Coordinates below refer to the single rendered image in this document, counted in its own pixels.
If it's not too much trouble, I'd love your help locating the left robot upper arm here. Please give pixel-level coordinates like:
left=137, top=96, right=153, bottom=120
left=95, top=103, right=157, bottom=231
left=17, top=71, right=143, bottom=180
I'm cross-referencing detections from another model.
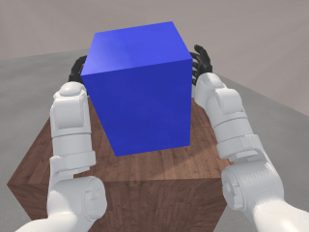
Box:
left=15, top=176, right=107, bottom=232

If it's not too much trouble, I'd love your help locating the right robot upper arm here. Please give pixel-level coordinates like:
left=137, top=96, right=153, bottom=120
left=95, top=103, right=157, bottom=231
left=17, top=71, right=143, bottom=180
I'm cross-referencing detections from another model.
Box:
left=221, top=159, right=309, bottom=232

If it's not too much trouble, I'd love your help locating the carton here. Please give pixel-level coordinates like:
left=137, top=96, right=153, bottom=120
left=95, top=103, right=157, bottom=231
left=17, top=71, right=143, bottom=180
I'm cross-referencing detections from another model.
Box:
left=80, top=21, right=193, bottom=157

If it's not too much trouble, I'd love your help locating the robot right forearm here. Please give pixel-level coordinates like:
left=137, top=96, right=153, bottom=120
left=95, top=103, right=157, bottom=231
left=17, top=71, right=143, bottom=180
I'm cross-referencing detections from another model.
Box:
left=194, top=72, right=285, bottom=196

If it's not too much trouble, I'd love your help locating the right robot hand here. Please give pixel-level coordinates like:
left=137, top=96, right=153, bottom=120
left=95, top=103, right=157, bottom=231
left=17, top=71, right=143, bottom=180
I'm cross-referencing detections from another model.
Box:
left=189, top=44, right=212, bottom=86

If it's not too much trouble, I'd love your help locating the left robot hand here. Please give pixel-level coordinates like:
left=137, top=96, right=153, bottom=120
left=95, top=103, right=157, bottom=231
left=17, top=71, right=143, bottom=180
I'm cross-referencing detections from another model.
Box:
left=68, top=55, right=89, bottom=96

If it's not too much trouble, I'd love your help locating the robot left forearm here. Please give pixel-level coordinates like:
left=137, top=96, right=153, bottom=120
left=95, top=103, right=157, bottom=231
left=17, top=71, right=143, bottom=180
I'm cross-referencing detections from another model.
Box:
left=46, top=81, right=97, bottom=215

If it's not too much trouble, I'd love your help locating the pedestal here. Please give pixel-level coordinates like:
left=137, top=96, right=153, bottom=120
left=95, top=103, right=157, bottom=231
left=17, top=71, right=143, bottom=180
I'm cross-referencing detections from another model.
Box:
left=7, top=97, right=234, bottom=232

